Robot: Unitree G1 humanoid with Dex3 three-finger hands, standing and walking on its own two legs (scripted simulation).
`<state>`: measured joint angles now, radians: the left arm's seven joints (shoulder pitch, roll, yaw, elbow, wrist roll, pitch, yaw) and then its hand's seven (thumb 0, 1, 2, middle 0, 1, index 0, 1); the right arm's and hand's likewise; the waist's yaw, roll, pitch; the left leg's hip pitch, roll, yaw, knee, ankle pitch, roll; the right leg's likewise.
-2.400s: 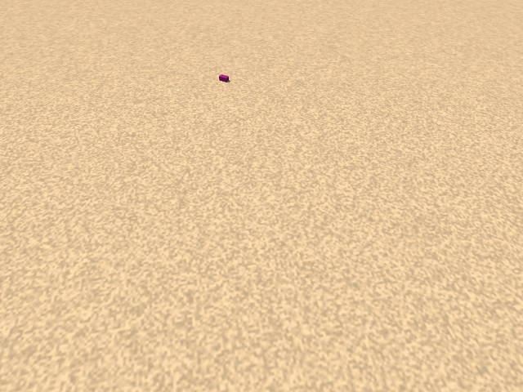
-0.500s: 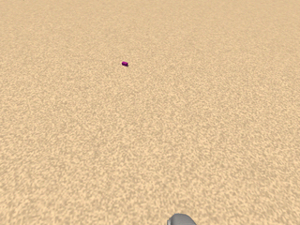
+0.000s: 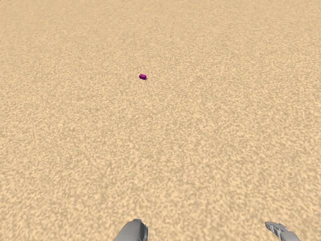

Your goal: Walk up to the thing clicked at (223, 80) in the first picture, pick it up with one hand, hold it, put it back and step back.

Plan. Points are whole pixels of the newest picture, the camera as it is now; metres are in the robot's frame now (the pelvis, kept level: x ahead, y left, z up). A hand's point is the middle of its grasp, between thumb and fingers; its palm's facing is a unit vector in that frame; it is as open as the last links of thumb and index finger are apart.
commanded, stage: walk up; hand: left
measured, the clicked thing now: (142, 76) +1.68 +0.28 -0.76
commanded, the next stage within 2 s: none
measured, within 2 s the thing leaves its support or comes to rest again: neither
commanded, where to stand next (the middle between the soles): +1.15 +0.05 m, yaw -1 degrees
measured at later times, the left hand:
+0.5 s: hand (89, 161) +0.39 +0.28 -0.13, palm faces -0.05 -0.94 -0.35, open 7.4 cm
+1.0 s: hand (107, 130) +0.51 +0.24 -0.13, palm faces +0.03 -0.92 -0.40, open 7.4 cm
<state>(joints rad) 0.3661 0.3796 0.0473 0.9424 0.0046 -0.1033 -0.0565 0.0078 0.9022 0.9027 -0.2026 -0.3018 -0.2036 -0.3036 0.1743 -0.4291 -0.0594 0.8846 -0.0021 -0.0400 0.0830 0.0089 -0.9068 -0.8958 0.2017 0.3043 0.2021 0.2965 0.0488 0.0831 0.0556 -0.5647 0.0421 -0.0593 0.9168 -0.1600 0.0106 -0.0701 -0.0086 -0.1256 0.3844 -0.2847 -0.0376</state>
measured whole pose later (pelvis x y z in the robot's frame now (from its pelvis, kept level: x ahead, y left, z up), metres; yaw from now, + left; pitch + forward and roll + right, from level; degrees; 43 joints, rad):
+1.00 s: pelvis +0.50 -0.03 +0.00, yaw +2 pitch -3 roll -1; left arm 0.36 0.37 0.04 0.90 0.01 -0.09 -0.04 0.01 0.90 0.90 -0.20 -0.30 -0.20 -0.30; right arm 0.26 -0.44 -0.08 0.89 -0.01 -0.01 0.08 0.01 -0.91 -0.90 0.20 0.30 0.20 0.30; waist 0.02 0.08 0.07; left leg -0.53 0.05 -0.08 0.87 -0.16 0.00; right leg -0.09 0.01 -0.10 0.37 -0.23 -0.04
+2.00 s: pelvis +0.84 +0.01 +0.00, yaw +1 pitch -4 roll -1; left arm 0.33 0.38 0.04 0.86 0.02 -0.09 -0.04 0.01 0.90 0.90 -0.20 -0.30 -0.20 -0.30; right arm 0.30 -0.44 -0.08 0.88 -0.02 -0.01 0.07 0.01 -0.91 -0.90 0.20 0.30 0.20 0.30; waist 0.01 0.07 0.07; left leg -0.48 0.08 -0.03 0.86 -0.27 0.00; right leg -0.17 -0.02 -0.07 0.45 -0.21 -0.03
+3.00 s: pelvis +1.05 +0.06 -0.02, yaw +0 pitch -4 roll -1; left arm 0.22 0.38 0.02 0.89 0.01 -0.02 -0.02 0.01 0.90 0.90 -0.20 -0.30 -0.20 -0.30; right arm 0.25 -0.41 -0.05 0.93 -0.01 -0.02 0.01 0.01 -0.91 -0.90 0.20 0.30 0.20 0.30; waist 0.01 0.02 0.10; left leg -0.35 0.04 0.01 0.66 -0.26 0.01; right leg -0.32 -0.02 -0.07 0.66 -0.27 -0.01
